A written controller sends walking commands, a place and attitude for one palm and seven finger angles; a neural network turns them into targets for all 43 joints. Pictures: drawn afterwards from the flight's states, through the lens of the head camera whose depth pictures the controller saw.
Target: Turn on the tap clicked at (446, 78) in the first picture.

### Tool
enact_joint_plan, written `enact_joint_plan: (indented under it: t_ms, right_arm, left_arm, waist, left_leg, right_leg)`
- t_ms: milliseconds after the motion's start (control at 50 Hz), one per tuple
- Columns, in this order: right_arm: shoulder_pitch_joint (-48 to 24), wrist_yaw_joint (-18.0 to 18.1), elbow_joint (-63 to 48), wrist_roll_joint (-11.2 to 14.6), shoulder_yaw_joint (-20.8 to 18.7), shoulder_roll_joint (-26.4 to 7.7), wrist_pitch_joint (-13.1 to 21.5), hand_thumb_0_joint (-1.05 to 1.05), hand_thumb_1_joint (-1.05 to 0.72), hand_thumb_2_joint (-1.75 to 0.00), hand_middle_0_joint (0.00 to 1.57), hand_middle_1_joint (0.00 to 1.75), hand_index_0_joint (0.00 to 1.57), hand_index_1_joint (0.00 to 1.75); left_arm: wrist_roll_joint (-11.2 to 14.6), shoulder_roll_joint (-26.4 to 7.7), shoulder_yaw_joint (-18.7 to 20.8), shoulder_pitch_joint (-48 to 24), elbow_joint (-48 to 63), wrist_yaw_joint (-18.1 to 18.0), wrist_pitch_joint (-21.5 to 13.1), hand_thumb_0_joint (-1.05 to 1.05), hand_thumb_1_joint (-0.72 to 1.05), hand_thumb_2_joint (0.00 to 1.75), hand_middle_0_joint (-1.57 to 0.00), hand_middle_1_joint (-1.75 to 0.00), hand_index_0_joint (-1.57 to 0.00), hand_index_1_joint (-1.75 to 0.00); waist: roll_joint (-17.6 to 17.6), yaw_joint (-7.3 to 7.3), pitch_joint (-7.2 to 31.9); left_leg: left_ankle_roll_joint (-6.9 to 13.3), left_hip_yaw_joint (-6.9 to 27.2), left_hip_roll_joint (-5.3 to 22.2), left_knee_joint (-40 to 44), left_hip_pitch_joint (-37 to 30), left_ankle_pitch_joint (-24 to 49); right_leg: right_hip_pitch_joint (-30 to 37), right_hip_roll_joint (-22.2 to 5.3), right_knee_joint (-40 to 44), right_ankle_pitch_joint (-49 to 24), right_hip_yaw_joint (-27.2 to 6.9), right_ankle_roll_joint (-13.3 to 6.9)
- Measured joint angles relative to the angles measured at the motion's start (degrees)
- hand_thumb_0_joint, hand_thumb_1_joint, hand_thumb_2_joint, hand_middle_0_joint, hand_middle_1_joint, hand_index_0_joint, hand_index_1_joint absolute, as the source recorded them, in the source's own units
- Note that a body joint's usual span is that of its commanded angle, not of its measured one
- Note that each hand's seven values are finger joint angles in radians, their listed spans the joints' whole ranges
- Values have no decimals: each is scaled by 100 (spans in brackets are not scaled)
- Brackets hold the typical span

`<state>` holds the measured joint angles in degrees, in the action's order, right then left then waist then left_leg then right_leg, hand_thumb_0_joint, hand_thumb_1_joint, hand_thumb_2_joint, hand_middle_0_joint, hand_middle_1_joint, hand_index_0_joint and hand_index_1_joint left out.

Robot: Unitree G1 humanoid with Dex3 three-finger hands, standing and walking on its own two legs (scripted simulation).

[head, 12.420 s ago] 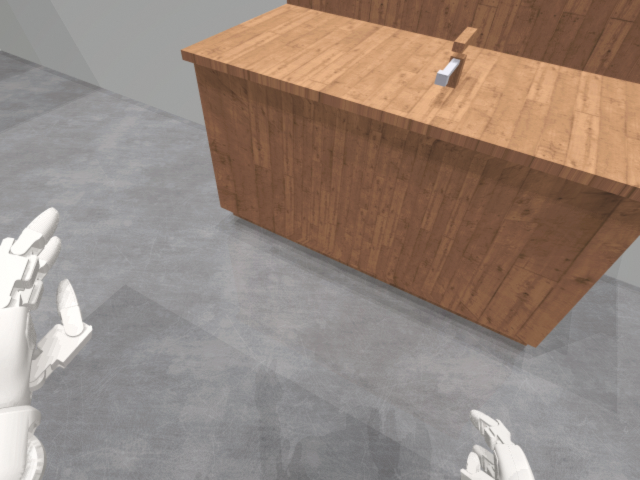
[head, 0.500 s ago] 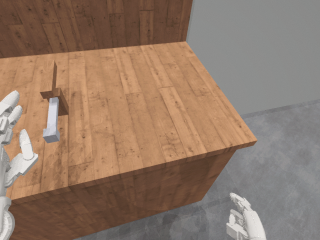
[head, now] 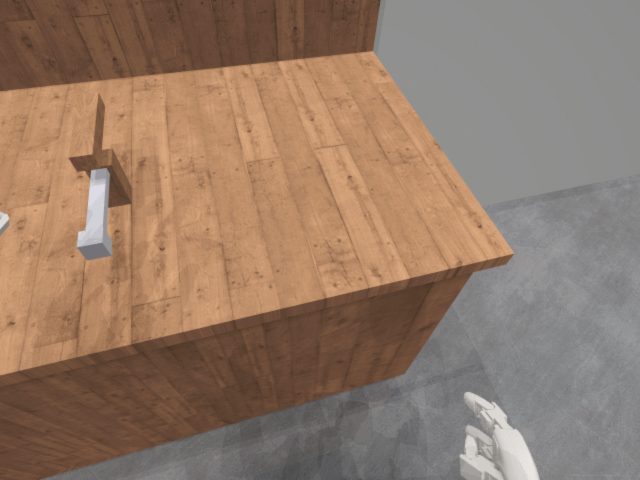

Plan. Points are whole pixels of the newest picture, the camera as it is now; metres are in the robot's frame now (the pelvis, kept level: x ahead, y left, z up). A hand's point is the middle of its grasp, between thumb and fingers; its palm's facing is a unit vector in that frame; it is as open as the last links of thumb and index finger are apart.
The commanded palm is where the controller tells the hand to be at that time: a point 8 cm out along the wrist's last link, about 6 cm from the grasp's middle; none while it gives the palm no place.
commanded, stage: come to a stop and stand still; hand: left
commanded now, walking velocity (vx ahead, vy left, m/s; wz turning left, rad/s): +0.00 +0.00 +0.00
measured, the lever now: (95, 243) +0.34 +0.32 +0.07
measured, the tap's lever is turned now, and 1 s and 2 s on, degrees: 0 0 0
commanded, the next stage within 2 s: look again from close up in 1.00 s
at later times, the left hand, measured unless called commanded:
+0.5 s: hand (64, 287) +0.23 +0.26 +0.17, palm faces +0.37 -0.86 -0.36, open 7.4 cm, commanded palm +0.17 +0.29 +0.18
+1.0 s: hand (35, 293) +0.23 +0.29 +0.16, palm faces +0.38 -0.86 -0.35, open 7.4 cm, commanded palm +0.17 +0.32 +0.18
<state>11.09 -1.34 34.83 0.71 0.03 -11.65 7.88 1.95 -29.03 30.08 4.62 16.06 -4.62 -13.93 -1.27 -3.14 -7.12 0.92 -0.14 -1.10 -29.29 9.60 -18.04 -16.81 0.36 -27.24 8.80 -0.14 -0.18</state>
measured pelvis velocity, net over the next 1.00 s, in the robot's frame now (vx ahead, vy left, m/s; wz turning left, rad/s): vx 0.00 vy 0.04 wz -0.01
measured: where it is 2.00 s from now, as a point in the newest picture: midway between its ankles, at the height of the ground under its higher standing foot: outside the picture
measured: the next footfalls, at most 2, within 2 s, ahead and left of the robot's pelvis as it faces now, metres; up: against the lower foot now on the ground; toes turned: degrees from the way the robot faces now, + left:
none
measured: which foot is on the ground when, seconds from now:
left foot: down 0.00-1.00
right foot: down 0.00-1.00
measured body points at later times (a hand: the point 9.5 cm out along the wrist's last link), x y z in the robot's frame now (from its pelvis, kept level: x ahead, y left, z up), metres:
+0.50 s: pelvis +0.01 +0.01 +0.00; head +0.02 +0.03 +0.45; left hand +0.21 +0.30 +0.19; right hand +0.20 -0.21 -0.06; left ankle -0.02 +0.11 -0.74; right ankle +0.06 -0.12 -0.74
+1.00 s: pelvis +0.00 +0.04 +0.00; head +0.02 +0.07 +0.45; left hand +0.20 +0.33 +0.18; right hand +0.18 -0.17 -0.07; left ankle -0.02 +0.11 -0.74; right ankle +0.06 -0.12 -0.74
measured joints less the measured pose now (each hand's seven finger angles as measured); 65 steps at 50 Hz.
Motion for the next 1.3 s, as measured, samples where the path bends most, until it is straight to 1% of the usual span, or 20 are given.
enact_joint_plan:
  t_ms: [20, 40, 80, 120, 160, 200, 260, 320, 380, 460, 560, 620, 700, 800, 900, 980, 1080, 1200, 1300]
  right_arm:
    - [3, -58, -60, 38, -26, -29, 2, 2, -90, -90, 20, 30, 20, 30]
    - [22, -100, -123, 70, -48, -60, 4, 2, -90, -90, 20, 30, 20, 30]
    - [60, -117, -196, 108, -66, -94, -2, 2, -90, -90, 20, 30, 20, 30]
    - [63, -58, -178, 115, -44, -57, -55, 2, -90, -90, 20, 30, 20, 30]
    - [93, 49, -156, 97, -4, 31, -111, 2, -90, -90, 20, 30, 20, 30]
    - [138, 146, -151, 70, 51, 100, -128, 2, -90, -90, 20, 30, 20, 30]
    - [193, 222, -175, 31, 88, 81, -70, 2, -90, -90, 20, 30, 20, 30]
    - [154, 220, -149, 0, 73, -33, 45, 2, -90, -90, 20, 30, 20, 30]
    - [51, 192, -105, -29, 37, -111, 124, 2, -90, -90, 20, 30, 20, 30]
    - [-72, 164, -125, -29, 20, -86, 98, 2, -90, -90, 20, 30, 20, 30]
    - [-110, 182, -229, -9, 78, 48, -26, 2, -90, -90, 20, 30, 20, 30]
    - [-65, 192, -283, -5, 132, 108, -60, 2, -90, -90, 20, 30, 20, 30]
    - [29, 183, -292, -15, 177, 144, -37, 2, -90, -90, 20, 30, 20, 30]
    - [109, 145, -238, -21, 196, 167, -15, 2, -90, -90, 20, 30, 20, 30]
    - [140, 116, -201, -7, 194, 187, -82, 2, -90, -90, 20, 30, 20, 30]
    - [149, 114, -196, 0, 184, 190, -144, 2, -90, -90, 20, 30, 20, 30]
    - [135, 130, -205, -7, 156, 163, -166, 2, -90, -90, 20, 30, 20, 30]
    - [85, 150, -230, -13, 93, 112, -153, 2, -90, -90, 20, 30, 20, 30]
    - [29, 176, -239, -8, 45, 61, -175, 2, -90, -90, 20, 30, 20, 30]
  left_arm:
    - [68, 182, -55, 197, 93, -19, 18, 2, 89, 90, -21, -30, -21, -30]
    - [102, 391, -202, 483, 240, -12, 42, 2, 89, 90, -21, -30, -20, -30]
    - [78, 768, -664, 1148, 535, 69, 70, 2, 90, 90, -20, -30, -20, -30]
    - [5, 938, -1077, 1749, 683, 168, 97, 1, 89, 90, -20, -30, -20, -30]
    - [-31, 918, -1272, 2096, 687, 249, 136, 1, 89, 90, -21, -30, -20, -30]
    - [-43, 805, -1234, 2196, 659, 257, 197, 1, 88, 90, -22, -30, -21, -30]
    - [-12, 660, -993, 2011, 681, 153, 254, 2, 88, 90, -22, -30, -22, -30]
    - [21, 664, -780, 1721, 832, 27, 234, 2, 88, 90, -22, -30, -22, -30]
    - [29, 740, -736, 1553, 1045, -63, 137, 2, 88, 90, -22, -30, -21, -30]
    - [1, 835, -886, 1618, 1063, -68, 45, 2, 89, 90, -21, -30, -21, -30]
    - [-23, 843, -1035, 1767, 693, 0, 168, 1, 89, 90, -21, -30, -21, -30]
    - [-26, 851, -1053, 1790, 605, 14, 285, 1, 89, 90, -21, -30, -21, -30]
    - [-38, 876, -1074, 1724, 785, -6, 324, 2, 89, 90, -21, -30, -21, -30]
    - [-69, 829, -1043, 1596, 1062, -40, 194, 2, 89, 90, -21, -30, -21, -30]
    - [-69, 778, -975, 1570, 946, -43, 115, 2, 89, 90, -21, -30, -21, -30]
    - [-62, 819, -1001, 1616, 757, -28, 171, 1, 89, 90, -21, -30, -21, -30]
    - [-78, 884, -1076, 1686, 767, -18, 235, 2, 89, 90, -21, -30, -21, -30]
    - [-68, 793, -1028, 1792, 1071, -42, 170, 2, 89, 90, -21, -30, -21, -30]
    - [-35, 741, -948, 1866, 1117, -70, 113, 2, 89, 90, -21, -30, -21, -30]
  waist:
    - [91, 51, 39]
    - [184, 106, 88]
    - [323, 213, 178]
    - [333, 306, 249]
    - [219, 360, 282]
    - [46, 331, 257]
    - [-109, 210, 147]
    - [-107, 87, 54]
    - [-70, 32, 65]
    - [-44, 70, 230]
    - [-91, 130, 377]
    - [-159, 111, 348]
    - [-238, 35, 241]
    - [-252, -13, 178]
    - [-171, 25, 241]
    - [-130, 65, 268]
    - [-141, 97, 201]
    - [-158, 127, 138]
    - [-89, 121, 193]
  left_leg:
    - [17, -50, 7, 19, -12, -5]
    - [37, -95, 8, 44, -31, -11]
    - [68, -162, 8, 103, -83, -21]
    - [75, -205, 13, 176, -141, -16]
    - [57, -186, 23, 223, -163, 1]
    - [30, -151, 45, 241, -165, 18]
    - [0, -80, 86, 187, -135, 15]
    - [0, -36, 109, 106, -108, -11]
    - [27, -42, 96, 98, -124, -15]
    - [80, -95, 45, 181, -190, 12]
    - [142, -144, -14, 268, -251, 52]
    - [175, -154, -43, 282, -272, 71]
    - [219, -141, -85, 262, -283, 84]
    - [266, -130, -149, 241, -307, 82]
    - [294, -151, -184, 267, -334, 78]
    - [299, -168, -191, 305, -348, 83]
    - [289, -153, -175, 310, -344, 77]
    - [244, -93, -139, 275, -328, 51]
    - [212, -75, -103, 280, -319, 39]
  right_leg:
    - [-3, 14, 23, -18, -49, 6]
    - [0, 21, 44, -28, -93, 18]
    - [24, 30, 86, -30, -162, 49]
    - [48, 42, 118, -24, -205, 60]
    - [63, 48, 131, -13, -186, 43]
    - [75, 66, 149, -17, -149, 10]
    - [112, 94, 193, -46, -72, -28]
    - [166, 110, 264, -91, -26, -26]
    - [215, 97, 330, -129, -33, 6]
    - [263, 52, 395, -158, -92, 69]
    - [309, 0, 464, -196, -148, 131]
    - [339, -28, 497, -225, -161, 159]
    - [383, -72, 524, -254, -151, 197]
    - [413, -136, 493, -236, -145, 239]
    - [426, -168, 495, -221, -169, 268]
    - [426, -174, 513, -221, -187, 281]
    - [428, -161, 524, -216, -169, 274]
    - [437, -133, 511, -184, -104, 238]
    - [432, -100, 522, -173, -82, 208]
